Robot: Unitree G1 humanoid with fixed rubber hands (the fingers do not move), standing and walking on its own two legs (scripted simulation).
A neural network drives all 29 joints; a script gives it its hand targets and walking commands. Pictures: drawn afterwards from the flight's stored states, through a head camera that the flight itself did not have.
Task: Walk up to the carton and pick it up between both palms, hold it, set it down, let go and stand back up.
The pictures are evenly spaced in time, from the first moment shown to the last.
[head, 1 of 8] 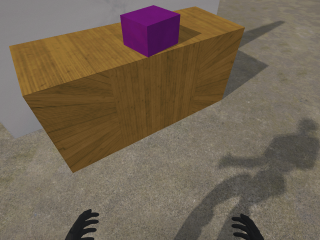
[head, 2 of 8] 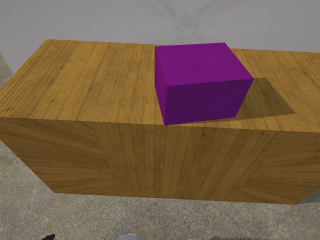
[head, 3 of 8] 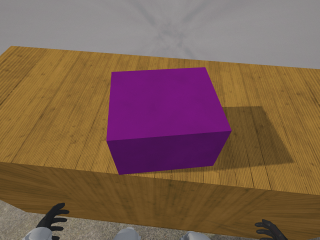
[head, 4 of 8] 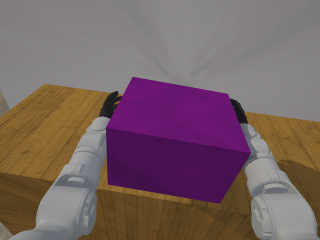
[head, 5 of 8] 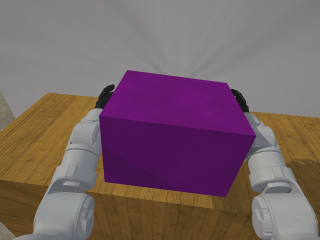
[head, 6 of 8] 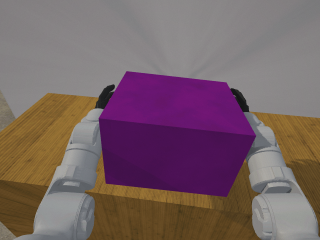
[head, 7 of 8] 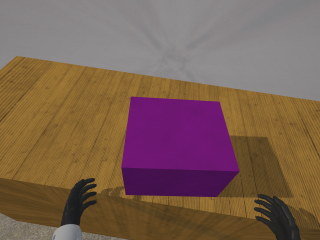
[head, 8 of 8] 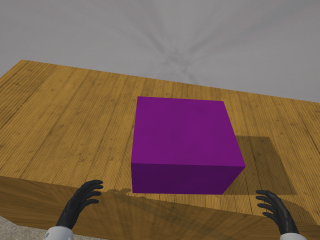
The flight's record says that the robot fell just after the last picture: no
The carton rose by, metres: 0.19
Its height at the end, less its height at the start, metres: +0.00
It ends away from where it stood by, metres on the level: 0.03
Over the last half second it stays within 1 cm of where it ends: yes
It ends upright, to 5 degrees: yes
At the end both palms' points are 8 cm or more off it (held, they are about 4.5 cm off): yes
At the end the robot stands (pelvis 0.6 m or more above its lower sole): yes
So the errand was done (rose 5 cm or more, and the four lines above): yes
